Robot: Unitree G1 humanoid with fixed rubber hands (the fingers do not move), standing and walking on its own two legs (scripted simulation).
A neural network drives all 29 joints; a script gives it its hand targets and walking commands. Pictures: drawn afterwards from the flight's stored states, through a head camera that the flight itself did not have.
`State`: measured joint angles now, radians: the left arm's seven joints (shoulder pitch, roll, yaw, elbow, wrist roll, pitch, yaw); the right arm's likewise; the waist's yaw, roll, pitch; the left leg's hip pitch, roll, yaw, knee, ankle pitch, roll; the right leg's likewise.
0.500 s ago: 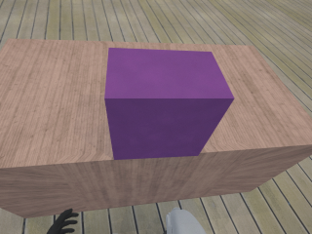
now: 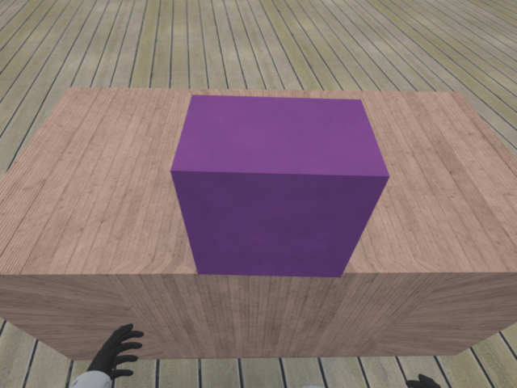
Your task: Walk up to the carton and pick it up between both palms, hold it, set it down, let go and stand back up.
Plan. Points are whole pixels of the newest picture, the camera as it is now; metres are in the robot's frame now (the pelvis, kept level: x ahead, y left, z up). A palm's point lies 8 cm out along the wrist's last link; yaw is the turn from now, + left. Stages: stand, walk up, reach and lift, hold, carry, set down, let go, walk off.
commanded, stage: walk up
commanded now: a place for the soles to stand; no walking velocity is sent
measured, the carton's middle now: (272, 193) +0.43 -0.01 +0.04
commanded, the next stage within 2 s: none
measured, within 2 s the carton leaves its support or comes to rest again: neither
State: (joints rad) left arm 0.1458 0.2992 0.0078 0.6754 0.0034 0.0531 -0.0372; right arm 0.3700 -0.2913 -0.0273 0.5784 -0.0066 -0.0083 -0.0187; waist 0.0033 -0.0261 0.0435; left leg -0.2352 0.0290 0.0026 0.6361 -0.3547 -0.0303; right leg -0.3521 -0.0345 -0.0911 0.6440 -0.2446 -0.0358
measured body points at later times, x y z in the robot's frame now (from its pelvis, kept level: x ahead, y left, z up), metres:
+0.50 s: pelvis +0.02 -0.01 +0.00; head +0.02 +0.00 +0.45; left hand +0.14 +0.27 -0.10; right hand +0.13 -0.28 -0.09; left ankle +0.00 +0.14 -0.72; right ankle +0.07 -0.10 -0.72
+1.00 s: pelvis +0.07 -0.05 +0.00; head +0.10 -0.04 +0.45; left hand +0.16 +0.24 -0.10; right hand +0.23 -0.31 -0.09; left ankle +0.03 +0.10 -0.68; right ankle +0.07 -0.10 -0.72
